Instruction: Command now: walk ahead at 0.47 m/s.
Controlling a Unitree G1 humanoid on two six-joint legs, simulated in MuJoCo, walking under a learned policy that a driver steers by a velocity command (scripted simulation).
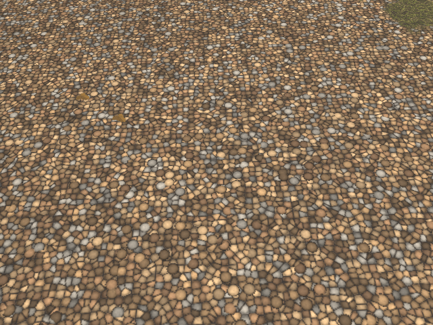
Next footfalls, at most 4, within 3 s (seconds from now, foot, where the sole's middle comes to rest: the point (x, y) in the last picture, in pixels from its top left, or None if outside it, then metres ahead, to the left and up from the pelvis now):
0.12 left None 0.26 0.14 -0.78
0.68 right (280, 297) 0.58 -0.10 -0.78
1.26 left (214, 210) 0.89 0.14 -0.78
1.74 right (252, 146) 1.21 0.01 -0.78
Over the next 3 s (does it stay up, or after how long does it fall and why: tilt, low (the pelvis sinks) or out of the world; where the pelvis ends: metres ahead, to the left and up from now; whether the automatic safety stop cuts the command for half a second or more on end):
stays up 1.62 0.17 0.01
